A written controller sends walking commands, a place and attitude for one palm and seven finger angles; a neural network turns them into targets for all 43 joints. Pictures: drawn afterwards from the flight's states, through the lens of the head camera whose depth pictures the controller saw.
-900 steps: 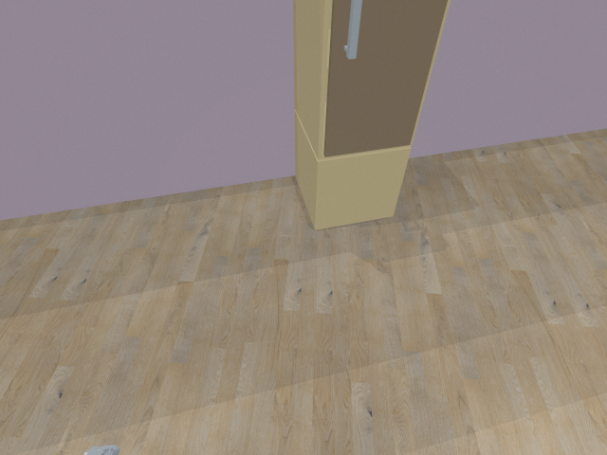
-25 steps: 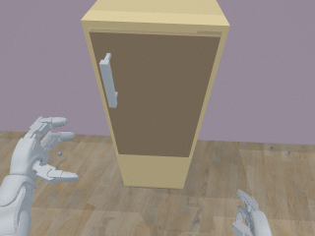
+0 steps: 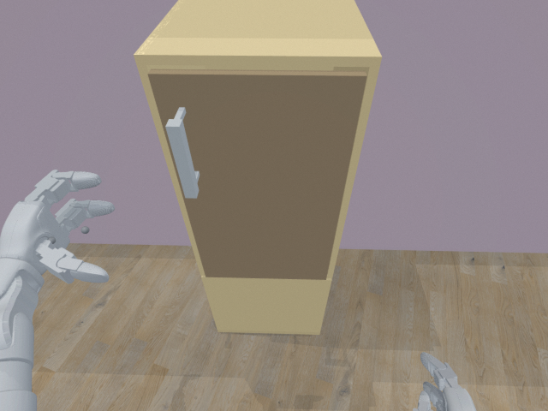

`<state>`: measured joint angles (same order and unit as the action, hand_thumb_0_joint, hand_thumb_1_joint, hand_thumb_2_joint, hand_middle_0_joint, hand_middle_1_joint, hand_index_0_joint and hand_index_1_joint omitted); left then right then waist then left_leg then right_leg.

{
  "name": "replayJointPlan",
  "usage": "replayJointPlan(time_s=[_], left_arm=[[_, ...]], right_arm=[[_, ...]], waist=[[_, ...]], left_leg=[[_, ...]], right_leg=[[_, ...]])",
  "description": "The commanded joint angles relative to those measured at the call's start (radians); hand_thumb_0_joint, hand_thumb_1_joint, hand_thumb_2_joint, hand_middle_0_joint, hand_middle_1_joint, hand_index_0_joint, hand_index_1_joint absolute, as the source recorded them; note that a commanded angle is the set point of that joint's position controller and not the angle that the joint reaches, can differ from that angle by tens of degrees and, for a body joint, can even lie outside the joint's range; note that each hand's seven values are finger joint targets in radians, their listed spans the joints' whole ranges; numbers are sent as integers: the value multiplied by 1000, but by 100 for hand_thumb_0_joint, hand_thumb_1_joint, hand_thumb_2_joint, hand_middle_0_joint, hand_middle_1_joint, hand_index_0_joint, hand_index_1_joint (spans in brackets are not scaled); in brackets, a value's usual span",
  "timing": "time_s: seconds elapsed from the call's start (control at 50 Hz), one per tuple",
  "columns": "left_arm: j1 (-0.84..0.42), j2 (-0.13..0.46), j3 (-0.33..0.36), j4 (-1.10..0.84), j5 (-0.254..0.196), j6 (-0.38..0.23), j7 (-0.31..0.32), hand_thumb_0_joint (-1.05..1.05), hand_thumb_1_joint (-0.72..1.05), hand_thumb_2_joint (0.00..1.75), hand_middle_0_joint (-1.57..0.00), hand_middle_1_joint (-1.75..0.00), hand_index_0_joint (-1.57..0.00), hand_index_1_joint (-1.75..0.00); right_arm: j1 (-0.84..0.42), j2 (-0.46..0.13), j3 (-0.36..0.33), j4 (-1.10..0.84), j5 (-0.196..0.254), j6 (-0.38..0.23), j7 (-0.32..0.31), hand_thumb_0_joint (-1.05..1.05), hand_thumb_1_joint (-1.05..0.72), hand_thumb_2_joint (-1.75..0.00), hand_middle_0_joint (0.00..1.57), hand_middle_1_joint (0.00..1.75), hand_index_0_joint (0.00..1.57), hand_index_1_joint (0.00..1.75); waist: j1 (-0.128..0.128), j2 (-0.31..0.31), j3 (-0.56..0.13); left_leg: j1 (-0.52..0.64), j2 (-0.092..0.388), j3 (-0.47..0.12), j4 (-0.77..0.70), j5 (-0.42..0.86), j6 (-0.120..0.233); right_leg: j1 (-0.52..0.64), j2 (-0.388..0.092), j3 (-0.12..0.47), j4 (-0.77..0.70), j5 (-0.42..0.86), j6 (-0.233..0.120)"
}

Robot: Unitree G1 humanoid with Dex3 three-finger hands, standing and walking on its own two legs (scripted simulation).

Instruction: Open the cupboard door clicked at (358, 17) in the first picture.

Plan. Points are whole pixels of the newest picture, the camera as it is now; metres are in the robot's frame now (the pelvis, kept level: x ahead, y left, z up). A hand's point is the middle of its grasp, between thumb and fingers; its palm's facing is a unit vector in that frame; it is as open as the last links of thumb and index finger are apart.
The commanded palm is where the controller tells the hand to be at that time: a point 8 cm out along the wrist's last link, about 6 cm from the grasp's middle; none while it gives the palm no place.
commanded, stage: raise the hand with hooked fingers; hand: left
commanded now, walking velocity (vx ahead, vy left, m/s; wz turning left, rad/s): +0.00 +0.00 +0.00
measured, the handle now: (186, 154) +0.50 +0.20 +0.12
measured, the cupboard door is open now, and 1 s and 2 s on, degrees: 0 0 0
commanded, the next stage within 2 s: move the hooked fingers beside the handle in 0.34 s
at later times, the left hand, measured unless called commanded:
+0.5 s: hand (103, 236) +0.29 +0.25 +0.14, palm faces +0.11 -0.99 -0.02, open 14.0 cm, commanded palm +0.27 +0.30 +0.14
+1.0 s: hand (123, 206) +0.35 +0.25 +0.13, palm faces +0.08 -1.00 -0.01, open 14.0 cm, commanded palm +0.32 +0.30 +0.13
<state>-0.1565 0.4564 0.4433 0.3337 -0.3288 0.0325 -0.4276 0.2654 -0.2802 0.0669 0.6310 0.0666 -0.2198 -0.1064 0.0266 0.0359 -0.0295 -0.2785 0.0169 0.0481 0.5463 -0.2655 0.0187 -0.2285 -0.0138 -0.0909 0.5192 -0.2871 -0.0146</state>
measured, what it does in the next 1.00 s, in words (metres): stands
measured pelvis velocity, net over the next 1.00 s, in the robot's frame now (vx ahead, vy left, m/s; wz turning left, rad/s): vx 0.00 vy -0.01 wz -0.02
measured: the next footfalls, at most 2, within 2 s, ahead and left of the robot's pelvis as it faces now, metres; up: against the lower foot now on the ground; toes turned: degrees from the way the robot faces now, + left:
none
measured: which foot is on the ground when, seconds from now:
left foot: down 0.00-1.00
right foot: down 0.00-1.00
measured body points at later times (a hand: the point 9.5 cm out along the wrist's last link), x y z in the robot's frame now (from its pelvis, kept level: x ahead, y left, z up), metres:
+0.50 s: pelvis +0.00 -0.02 +0.00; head -0.02 -0.04 +0.45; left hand +0.28 +0.31 +0.14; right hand +0.17 -0.26 -0.08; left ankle +0.02 +0.11 -0.73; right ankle -0.01 -0.11 -0.73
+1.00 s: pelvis +0.00 -0.01 +0.00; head +0.00 -0.02 +0.45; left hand +0.34 +0.31 +0.14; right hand +0.12 -0.27 -0.10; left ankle +0.02 +0.11 -0.73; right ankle -0.01 -0.11 -0.73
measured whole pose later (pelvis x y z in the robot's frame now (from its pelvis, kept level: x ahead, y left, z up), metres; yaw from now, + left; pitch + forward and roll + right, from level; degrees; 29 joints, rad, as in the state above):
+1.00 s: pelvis +0.00 -0.01 +0.00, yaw -1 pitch +2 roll +0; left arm -0.34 0.45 0.43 0.56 -0.27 -0.06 -0.38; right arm 0.31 -0.28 0.05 0.65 0.06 -0.19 -0.10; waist -0.01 0.03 -0.03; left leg -0.33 0.03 0.06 0.57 -0.27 0.01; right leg -0.30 0.00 -0.07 0.56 -0.30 -0.03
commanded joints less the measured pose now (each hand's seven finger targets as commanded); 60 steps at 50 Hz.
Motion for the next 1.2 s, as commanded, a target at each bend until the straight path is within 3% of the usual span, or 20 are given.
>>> replayJointPlan(time_s=[0.0, 0.06, 0.08, 0.16, 0.18, 0.26, 0.38, 0.5, 0.56, 0.68, 0.72, 0.78, 0.86, 0.9, 0.96, 0.98, 1.02, 1.1, 1.14, 1.18], left_arm=[[-258, 264, 95, -258, -9, -71, 14, 0, -50, 30, -30, -120, -30, -120], [-273, 276, 119, -308, -4, -109, 43, 0, -50, 30, -30, -120, -30, -120], [-267, 287, 127, -295, -5, -110, 47, 0, -50, 30, -30, -120, -30, -120], [-273, 246, 94, -258, 2, -107, 45, 0, -50, 30, -30, -120, -30, -120], [-265, 260, 103, -251, -2, -103, 40, 0, -50, 30, -30, -120, -30, -120], [-264, 230, 77, -234, -2, -92, 32, 0, -50, 30, -30, -120, -30, -120], [-251, 249, 95, -214, -12, -90, 28, 0, -50, 30, -30, -120, -30, -120], [-374, 272, 83, -172, 1, -103, 31, 0, -50, 30, -30, -120, -30, -120], [-423, 274, 70, -135, 12, -123, 29, 0, -50, 30, -30, -120, -30, -120], [-484, 294, 59, -30, 14, -142, 10, 0, -50, 30, -30, -120, -30, -120], [-515, 280, 37, -24, 25, -142, 14, 0, -50, 30, -30, -120, -30, -120], [-516, 310, 64, 33, 24, -141, 30, 0, -50, 30, -30, -120, -30, -120], [-517, 310, 77, -3, 40, -162, 45, 0, -50, 30, -30, -120, -30, -120], [-509, 286, 60, 0, 37, -163, 49, 0, -50, 30, -30, -120, -30, -120], [-506, 278, 61, -11, 40, -164, 56, 0, -50, 30, -30, -120, -30, -120], [-491, 297, 78, -14, 39, -165, 60, 0, -50, 30, -30, -120, -30, -120], [-498, 280, 64, -9, 43, -155, 62, 0, -50, 30, -30, -120, -30, -120], [-578, 282, 51, 25, 51, -154, 71, 0, -50, 30, -30, -120, -30, -120], [-605, 299, 56, 38, 63, -164, 74, 0, -50, 30, -30, -120, -30, -120], [-653, 260, 7, 39, 66, -174, 70, 0, -50, 30, -30, -120, -30, -120]], right_arm=[[-114, -122, -56, -172, 2, -57, -7, 0, -90, -90, 20, 30, 20, 30], [-112, -114, -57, -167, -2, -65, -11, 0, -90, -90, 20, 30, 20, 30], [-108, -116, -54, -162, -6, -62, -10, 0, -90, -90, 20, 30, 20, 30], [-112, -112, -55, -150, 0, -66, -19, 0, -90, -90, 20, 30, 20, 30], [-110, -115, -57, -152, -1, -64, -19, 0, -90, -90, 20, 30, 20, 30], [-121, -110, -56, -154, 5, -67, -23, 0, -90, -90, 20, 30, 20, 30], [-122, -113, -56, -152, 4, -61, -20, 0, -90, -90, 20, 30, 20, 30], [-120, -113, -55, -140, 8, -52, -28, 0, -90, -90, 20, 30, 20, 30], [-110, -115, -53, -135, 7, -55, -35, 0, -90, -90, 20, 30, 20, 30], [-84, -125, -57, -124, 9, -49, -34, 0, -90, -90, 20, 30, 20, 30], [-83, -123, -54, -127, 9, -48, -30, 0, -90, -90, 20, 30, 20, 30], [-60, -134, -59, -125, 6, -41, -27, 0, -90, -90, 20, 30, 20, 30], [-47, -131, -65, -134, 3, -36, -16, 0, -90, -90, 20, 30, 20, 30], [-45, -131, -66, -140, 2, -32, -11, 0, -90, -90, 20, 30, 20, 30], [-34, -131, -70, -139, 1, -25, -9, 0, -90, -90, 20, 30, 20, 30], [-26, -134, -71, -139, 0, -21, -7, 0, -90, -90, 20, 30, 20, 30], [-24, -133, -72, -137, 2, -17, -7, 0, -90, -90, 20, 30, 20, 30], [-13, -137, -71, -121, 0, -7, -13, 0, -90, -90, 20, 30, 20, 30], [-3, -139, -72, -115, -2, -3, -15, 0, -90, -90, 20, 30, 20, 30], [5, -138, -71, -114, -3, -1, -13, 0, -90, -90, 20, 30, 20, 30]], waist=[[13, 37, -188], [11, 73, -214], [12, 41, -194], [1, 74, -165], [6, 22, -171], [0, 39, -159], [6, -18, -165], [-23, -3, -132], [-26, 34, -159], [-28, 3, -188], [-30, 66, -186], [-26, -29, -178], [-15, 49, -249], [-17, 16, -238], [-18, 49, -247], [-12, 2, -249], [-17, 39, -238], [-40, 26, -202], [-40, 51, -233], [-55, 21, -244]], left_leg=[[125, -12, -66, -72, 182, 13], [151, -13, -57, -74, 192, 14], [140, -11, -54, -73, 187, 16], [137, -14, -46, -79, 172, 16], [129, -13, -41, -71, 177, 20], [123, -18, -38, -69, 151, 20], [97, -17, -30, -48, 162, 21], [69, -18, -29, -40, 105, 20], [79, -21, -34, -41, 91, 20], [63, -17, -38, -28, 106, 20], [77, -19, -42, -34, 113, 19], [47, -13, -48, -35, 92, 20], [82, -17, -44, -34, 159, 19], [79, -13, -43, -34, 163, 21], [90, -13, -41, -37, 185, 19], [86, -8, -46, -37, 196, 21], [91, -9, -43, -40, 204, 19], [83, -7, -48, -43, 163, 19], [94, -7, -54, -41, 168, 17], [105, -5, -57, -34, 177, 20]], right_leg=[[-5, 23, 40, -71, 202, -9], [6, 23, 45, -74, 209, -8], [8, 25, 49, -79, 211, -7], [-3, 18, 50, -82, 212, -5], [12, 17, 60, -84, 228, -1], [-8, 14, 63, -89, 204, 3], [9, 6, 84, -83, 237, 14], [-27, -1, 110, -97, 155, 20], [-32, 1, 104, -92, 130, 14], [-25, -1, 106, -74, 156, 12], [-49, 4, 88, -65, 168, 3], [-50, 9, 87, -69, 134, 5], [-27, 12, 74, -42, 216, -1], [-31, 17, 72, -39, 227, 0], [-34, 19, 65, -34, 245, -3], [-19, 22, 61, -32, 251, -4], [-41, 24, 59, -29, 258, -4], [-75, 26, 58, -42, 211, -4], [-75, 26, 58, -36, 203, -7], [-79, 28, 55, -34, 209, -7]])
